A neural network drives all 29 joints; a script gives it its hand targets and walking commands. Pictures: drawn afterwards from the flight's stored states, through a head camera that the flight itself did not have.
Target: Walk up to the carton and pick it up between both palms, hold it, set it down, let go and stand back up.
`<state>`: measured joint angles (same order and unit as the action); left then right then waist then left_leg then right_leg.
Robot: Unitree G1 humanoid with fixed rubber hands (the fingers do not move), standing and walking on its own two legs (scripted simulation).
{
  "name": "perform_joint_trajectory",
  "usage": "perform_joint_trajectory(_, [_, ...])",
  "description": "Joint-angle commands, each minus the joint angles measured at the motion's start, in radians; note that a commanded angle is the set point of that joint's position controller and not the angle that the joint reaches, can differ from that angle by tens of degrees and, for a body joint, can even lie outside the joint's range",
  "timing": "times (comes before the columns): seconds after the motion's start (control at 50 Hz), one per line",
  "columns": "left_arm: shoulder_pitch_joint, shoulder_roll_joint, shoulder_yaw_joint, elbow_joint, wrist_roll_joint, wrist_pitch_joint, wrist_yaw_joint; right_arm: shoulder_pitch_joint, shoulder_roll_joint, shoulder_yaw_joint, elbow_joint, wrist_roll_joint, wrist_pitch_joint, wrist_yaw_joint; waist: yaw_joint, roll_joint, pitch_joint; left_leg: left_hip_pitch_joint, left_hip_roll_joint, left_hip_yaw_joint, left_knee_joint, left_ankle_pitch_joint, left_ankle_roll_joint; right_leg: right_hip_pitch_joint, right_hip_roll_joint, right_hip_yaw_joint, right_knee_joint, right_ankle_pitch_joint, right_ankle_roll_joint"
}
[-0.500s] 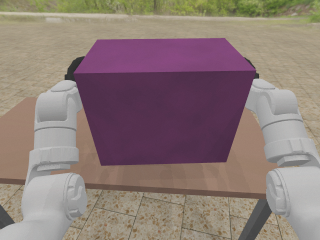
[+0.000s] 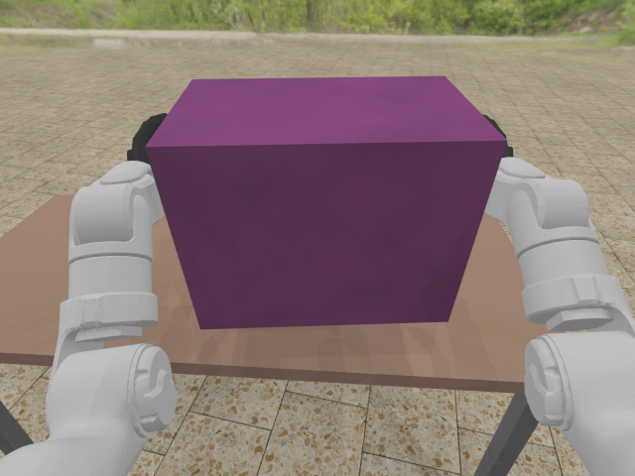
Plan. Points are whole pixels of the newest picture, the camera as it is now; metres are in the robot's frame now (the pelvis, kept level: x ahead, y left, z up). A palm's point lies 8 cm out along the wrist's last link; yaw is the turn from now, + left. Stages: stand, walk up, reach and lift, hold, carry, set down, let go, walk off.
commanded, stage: hold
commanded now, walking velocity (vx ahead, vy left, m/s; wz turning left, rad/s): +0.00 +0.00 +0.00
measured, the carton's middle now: (322, 202) +0.37 +0.00 +0.24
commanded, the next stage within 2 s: none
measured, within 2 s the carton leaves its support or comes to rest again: neither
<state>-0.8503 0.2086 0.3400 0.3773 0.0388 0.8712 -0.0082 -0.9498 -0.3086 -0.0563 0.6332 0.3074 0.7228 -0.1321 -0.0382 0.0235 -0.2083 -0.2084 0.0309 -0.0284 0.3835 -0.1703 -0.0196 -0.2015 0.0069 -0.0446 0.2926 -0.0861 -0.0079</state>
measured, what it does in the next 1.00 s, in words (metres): stands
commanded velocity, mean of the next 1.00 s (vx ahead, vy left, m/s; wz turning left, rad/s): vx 0.00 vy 0.00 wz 0.00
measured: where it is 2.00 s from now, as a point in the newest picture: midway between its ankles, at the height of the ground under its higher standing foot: outside the picture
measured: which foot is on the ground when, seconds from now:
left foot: down 0.00-1.00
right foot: down 0.00-1.00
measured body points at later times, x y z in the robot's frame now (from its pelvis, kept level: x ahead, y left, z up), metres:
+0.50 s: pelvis +0.00 +0.00 +0.00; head -0.08 +0.00 +0.44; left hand +0.38 +0.20 +0.28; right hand +0.38 -0.20 +0.28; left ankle +0.02 +0.13 -0.75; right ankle +0.04 -0.12 -0.75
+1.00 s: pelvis +0.00 +0.00 +0.00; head -0.08 +0.01 +0.44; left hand +0.38 +0.20 +0.27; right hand +0.39 -0.20 +0.28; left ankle +0.02 +0.13 -0.75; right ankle +0.04 -0.12 -0.75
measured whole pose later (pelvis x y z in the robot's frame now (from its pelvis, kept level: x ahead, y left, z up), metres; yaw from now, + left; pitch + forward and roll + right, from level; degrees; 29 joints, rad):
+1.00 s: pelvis +0.00 +0.00 +0.00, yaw +0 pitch -1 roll -1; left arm -0.82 0.21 0.31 0.33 0.03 0.88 0.00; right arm -0.93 -0.33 -0.04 0.59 0.34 0.73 -0.14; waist -0.04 0.02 -0.20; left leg -0.20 0.03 -0.04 0.39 -0.18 -0.02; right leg -0.18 0.01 -0.05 0.27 -0.08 -0.01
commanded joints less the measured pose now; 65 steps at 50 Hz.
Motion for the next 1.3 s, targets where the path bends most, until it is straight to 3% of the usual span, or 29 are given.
perform_joint_trajectory(0.0, [-0.821, -0.502, -0.405, -0.222, -0.21, -0.084, -0.164, -0.976, 0.573, 0.253, -0.48, 0.243, -0.092, 0.195, -0.013, 0.01, -0.486, -0.005, -0.068, -0.011, -0.052, 0.201, 0.015, 0.358, 0.048, 0.09, 0.009, 0.199, -0.011])
perform_joint_trajectory(0.06, [-0.839, -0.486, -0.358, -0.152, -0.185, -0.082, -0.17, -0.949, 0.569, 0.206, -0.385, 0.226, -0.071, 0.194, -0.007, -0.025, -0.363, -0.041, -0.071, -0.014, -0.079, 0.095, 0.02, 0.31, 0.046, 0.088, -0.02, 0.08, -0.006])
perform_joint_trajectory(0.1, [-0.876, -0.536, -0.42, -0.287, -0.218, -0.094, -0.167, -0.96, 0.586, 0.234, -0.431, 0.245, -0.086, 0.199, -0.02, 0.005, -0.456, -0.007, -0.061, -0.015, -0.075, 0.134, 0.004, 0.326, 0.057, 0.081, 0.002, 0.116, -0.016])
perform_joint_trajectory(0.16, [-0.864, -0.555, -0.442, -0.296, -0.228, -0.094, -0.158, -0.958, 0.569, 0.223, -0.459, 0.25, -0.098, 0.198, -0.028, 0.027, -0.489, 0.01, -0.056, -0.022, -0.064, 0.155, -0.002, 0.311, 0.054, 0.073, 0.01, 0.133, -0.015])
perform_joint_trajectory(0.18, [-0.845, -0.504, -0.404, -0.298, -0.217, -0.085, -0.16, -0.931, 0.569, 0.247, -0.457, 0.26, -0.084, 0.201, -0.001, 0.005, -0.483, 0.016, -0.064, -0.017, -0.061, 0.185, 0.009, 0.337, 0.05, 0.08, 0.003, 0.162, -0.006])
perform_joint_trajectory(0.24, [-0.839, -0.514, -0.384, -0.263, -0.192, -0.075, -0.161, -0.909, 0.546, 0.215, -0.408, 0.234, -0.078, 0.204, -0.026, 0.019, -0.431, -0.017, -0.057, -0.02, -0.085, 0.128, 0.006, 0.346, 0.05, 0.078, 0.0, 0.113, -0.022])
perform_joint_trajectory(0.3, [-0.85, -0.497, -0.348, -0.163, -0.153, -0.069, -0.178, -0.93, 0.561, 0.206, -0.315, 0.212, -0.078, 0.214, 0.007, 0.012, -0.313, -0.077, -0.059, -0.009, -0.106, 0.038, 0.015, 0.308, 0.046, 0.078, -0.016, 0.024, -0.022])
perform_joint_trajectory(0.32, [-0.873, -0.483, -0.356, -0.194, -0.171, -0.078, -0.18, -0.996, 0.587, 0.225, -0.407, 0.211, -0.093, 0.211, 0.005, -0.034, -0.369, -0.081, -0.053, -0.012, -0.101, 0.044, 0.03, 0.329, 0.046, 0.087, -0.009, 0.043, -0.018])
perform_joint_trajectory(0.36, [-0.945, -0.507, -0.411, -0.267, -0.211, -0.104, -0.162, -1.0, 0.615, 0.213, -0.407, 0.217, -0.099, 0.214, 0.0, -0.01, -0.455, -0.066, -0.066, -0.007, -0.082, 0.027, 0.03, 0.306, 0.035, 0.09, -0.001, 0.015, -0.012])
perform_joint_trajectory(0.38, [-0.935, -0.525, -0.443, -0.332, -0.235, -0.113, -0.154, -1.008, 0.625, 0.222, -0.488, 0.229, -0.108, 0.209, -0.015, 0.004, -0.568, -0.012, -0.062, -0.011, -0.06, 0.134, 0.022, 0.345, 0.039, 0.088, 0.02, 0.145, -0.011])
perform_joint_trajectory(0.48, [-0.882, -0.479, -0.341, -0.124, -0.171, -0.087, -0.157, -0.965, 0.562, 0.194, -0.317, 0.201, -0.085, 0.208, 0.006, -0.002, -0.341, -0.078, -0.062, -0.007, -0.092, 0.012, 0.027, 0.29, 0.033, 0.094, -0.013, 0.001, -0.015])
perform_joint_trajectory(0.5, [-0.795, -0.509, -0.365, -0.187, -0.18, -0.084, -0.169, -0.923, 0.586, 0.223, -0.401, 0.214, -0.094, 0.204, -0.009, -0.003, -0.39, -0.041, -0.069, -0.01, -0.08, 0.128, 0.025, 0.342, 0.036, 0.087, -0.005, 0.112, -0.005])
perform_joint_trajectory(0.56, [-0.877, -0.486, -0.384, -0.196, -0.204, -0.085, -0.169, -0.985, 0.568, 0.224, -0.416, 0.228, -0.093, 0.201, -0.012, 0.002, -0.436, -0.047, -0.061, -0.017, -0.077, 0.088, 0.026, 0.339, 0.042, 0.089, 0.0, 0.088, -0.014])
perform_joint_trajectory(0.62, [-0.859, -0.495, -0.413, -0.277, -0.233, -0.1, -0.16, -0.961, 0.604, 0.255, -0.492, 0.245, -0.095, 0.188, -0.024, 0.002, -0.551, 0.018, -0.069, -0.008, -0.041, 0.226, 0.015, 0.37, 0.044, 0.088, 0.016, 0.225, -0.006])
perform_joint_trajectory(0.7, [-0.849, -0.481, -0.357, -0.17, -0.182, -0.09, -0.168, -0.941, 0.572, 0.22, -0.371, 0.22, -0.077, 0.196, 0.014, -0.009, -0.36, -0.064, -0.067, -0.012, -0.085, 0.069, 0.023, 0.303, 0.034, 0.089, -0.011, 0.039, -0.005])
perform_joint_trajectory(0.78, [-0.821, -0.513, -0.414, -0.249, -0.224, -0.087, -0.166, -0.968, 0.6, 0.251, -0.496, 0.247, -0.086, 0.19, -0.017, -0.046, -0.5, 0.001, -0.058, -0.017, -0.057, 0.204, 0.02, 0.374, 0.05, 0.088, 0.005, 0.2, -0.011])
perform_joint_trajectory(0.8, [-0.877, -0.5, -0.423, -0.301, -0.226, -0.088, -0.166, -0.906, 0.551, 0.206, -0.423, 0.233, -0.072, 0.188, -0.04, 0.028, -0.465, 0.0, -0.056, -0.021, -0.063, 0.2, -0.007, 0.363, 0.05, 0.082, 0.012, 0.194, -0.019])
perform_joint_trajectory(0.82, [-0.844, -0.496, -0.393, -0.287, -0.207, -0.083, -0.162, -0.901, 0.544, 0.212, -0.446, 0.25, -0.07, 0.189, -0.018, 0.017, -0.453, 0.008, -0.061, -0.019, -0.063, 0.198, -0.001, 0.351, 0.051, 0.08, 0.009, 0.181, -0.016])
perform_joint_trajectory(0.9, [-0.835, -0.522, -0.426, -0.301, -0.213, -0.073, -0.159, -0.917, 0.521, 0.217, -0.446, 0.261, -0.074, 0.2, -0.021, 0.048, -0.438, 0.03, -0.062, -0.022, -0.054, 0.203, -0.008, 0.308, 0.052, 0.077, 0.001, 0.144, -0.016])
perform_joint_trajectory(0.94, [-0.803, -0.469, -0.381, -0.257, -0.196, -0.071, -0.163, -0.902, 0.553, 0.243, -0.45, 0.258, -0.069, 0.193, -0.004, -0.012, -0.415, 0.009, -0.068, -0.013, -0.057, 0.187, 0.01, 0.35, 0.045, 0.093, -0.012, 0.167, -0.006])
perform_joint_trajectory(0.96, [-0.748, -0.487, -0.389, -0.25, -0.176, -0.064, -0.167, -0.873, 0.532, 0.231, -0.45, 0.259, -0.071, 0.194, -0.01, 0.024, -0.396, -0.01, -0.064, -0.013, -0.064, 0.194, -0.002, 0.352, 0.044, 0.087, 0.001, 0.186, -0.009])
perform_joint_trajectory(0.98, [-0.792, -0.508, -0.416, -0.272, -0.197, -0.071, -0.17, -0.912, 0.538, 0.234, -0.488, 0.248, -0.077, 0.191, -0.019, -0.008, -0.423, -0.008, -0.065, -0.02, -0.062, 0.171, 0.005, 0.337, 0.047, 0.086, -0.002, 0.164, -0.006])
perform_joint_trajectory(1.0, [-0.836, -0.525, -0.434, -0.288, -0.216, -0.076, -0.17, -0.923, 0.534, 0.218, -0.445, 0.24, -0.077, 0.193, -0.038, 0.044, -0.411, -0.019, -0.066, -0.018, -0.063, 0.17, -0.007, 0.325, 0.058, 0.08, 0.004, 0.147, -0.022])
perform_joint_trajectory(1.06, [-0.881, -0.541, -0.468, -0.363, -0.233, -0.093, -0.158, -0.931, 0.563, 0.233, -0.48, 0.261, -0.086, 0.204, -0.021, 0.058, -0.465, 0.009, -0.055, -0.028, -0.064, 0.167, -0.014, 0.295, 0.058, 0.078, 0.005, 0.127, -0.021])
perform_joint_trajectory(1.08, [-0.897, -0.495, -0.448, -0.413, -0.235, -0.095, -0.149, -0.93, 0.588, 0.247, -0.514, 0.264, -0.081, 0.206, -0.012, 0.004, -0.521, 0.031, -0.061, -0.019, -0.044, 0.215, -0.001, 0.349, 0.049, 0.084, 0.013, 0.194, -0.01])
perform_joint_trajectory(1.16, [-0.795, -0.506, -0.405, -0.254, -0.18, -0.067, -0.161, -0.884, 0.523, 0.209, -0.413, 0.237, -0.069, 0.205, -0.008, 0.054, -0.367, -0.009, -0.053, -0.022, -0.081, 0.159, -0.012, 0.295, 0.058, 0.077, 0.002, 0.118, -0.024])
perform_joint_trajectory(1.18, [-0.802, -0.461, -0.363, -0.215, -0.166, -0.063, -0.166, -0.875, 0.514, 0.202, -0.376, 0.224, -0.064, 0.208, -0.004, 0.008, -0.33, -0.041, -0.062, -0.011, -0.092, 0.07, 0.005, 0.298, 0.05, 0.09, -0.016, 0.059, -0.015])
perform_joint_trajectory(1.24, [-0.842, -0.482, -0.389, -0.247, -0.197, -0.079, -0.166, -0.959, 0.562, 0.23, -0.471, 0.241, -0.079, 0.207, 0.012, -0.03, -0.46, -0.027, -0.066, -0.002, -0.075, 0.131, 0.02, 0.334, 0.041, 0.094, -0.005, 0.116, -0.006])
perform_joint_trajectory(1.28, [-0.803, -0.539, -0.42, -0.277, -0.209, -0.073, -0.159, -0.942, 0.541, 0.228, -0.5, 0.263, -0.085, 0.203, -0.008, 0.027, -0.487, 0.01, -0.061, -0.016, -0.065, 0.203, -0.004, 0.346, 0.055, 0.082, 0.005, 0.178, -0.015])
